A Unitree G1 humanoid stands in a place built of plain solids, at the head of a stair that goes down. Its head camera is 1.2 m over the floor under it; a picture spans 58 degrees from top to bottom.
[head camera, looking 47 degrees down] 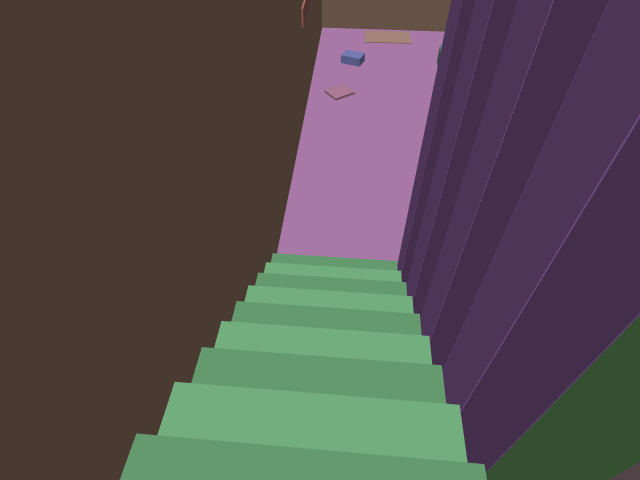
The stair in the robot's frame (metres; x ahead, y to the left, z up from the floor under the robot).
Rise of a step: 0.17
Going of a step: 0.24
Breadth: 1.05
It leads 5 degrees to the right of straight ahead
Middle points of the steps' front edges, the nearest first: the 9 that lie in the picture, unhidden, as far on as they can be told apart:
0.43 0.04 -0.17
0.67 0.02 -0.35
0.92 0.00 -0.52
1.16 -0.02 -0.69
1.41 -0.04 -0.87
1.65 -0.06 -1.04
1.89 -0.08 -1.21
2.14 -0.10 -1.39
2.38 -0.12 -1.56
